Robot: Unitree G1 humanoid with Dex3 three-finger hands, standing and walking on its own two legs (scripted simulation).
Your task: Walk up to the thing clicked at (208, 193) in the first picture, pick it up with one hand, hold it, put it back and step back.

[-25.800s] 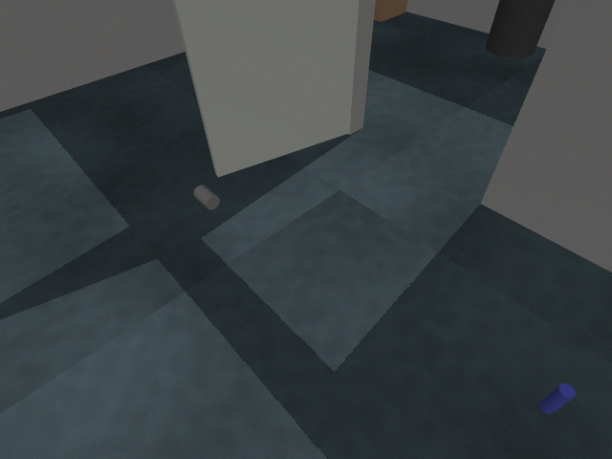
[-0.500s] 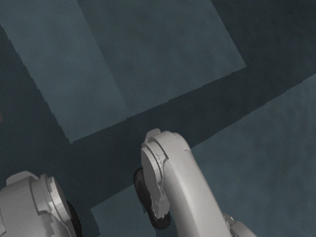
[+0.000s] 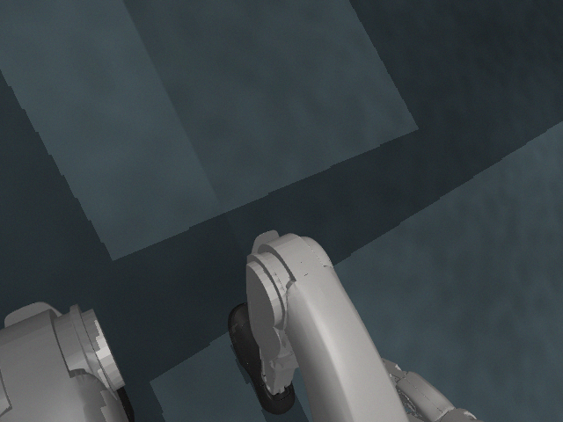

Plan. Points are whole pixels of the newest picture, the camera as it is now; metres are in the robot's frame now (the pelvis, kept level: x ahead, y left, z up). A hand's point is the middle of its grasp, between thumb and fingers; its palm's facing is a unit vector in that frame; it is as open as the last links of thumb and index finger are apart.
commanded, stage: rest palm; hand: left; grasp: from above
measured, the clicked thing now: out of the picture +0.46 +0.34 -0.26
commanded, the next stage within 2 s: close in 0.30 s
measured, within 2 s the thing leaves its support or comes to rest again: neither
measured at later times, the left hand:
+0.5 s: hand out of the picture +0.44 +0.33 -0.24, palm faces -0.41 -0.16 -0.90, open 14.0 cm
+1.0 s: hand out of the picture +0.44 +0.34 -0.23, palm faces -0.43 -0.18 -0.89, open 12.4 cm
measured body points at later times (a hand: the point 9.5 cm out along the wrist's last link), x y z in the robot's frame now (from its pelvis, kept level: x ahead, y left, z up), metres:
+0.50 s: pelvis +0.00 +0.00 +0.00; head +0.27 +0.13 +0.34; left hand +0.46 +0.33 -0.19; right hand +0.05 -0.25 -0.06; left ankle +0.07 +0.13 -0.27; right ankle +0.11 -0.12 -0.27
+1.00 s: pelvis +0.00 +0.00 +0.00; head +0.26 +0.13 +0.34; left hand +0.46 +0.34 -0.18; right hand +0.06 -0.25 -0.05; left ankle +0.07 +0.13 -0.27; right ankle +0.11 -0.12 -0.27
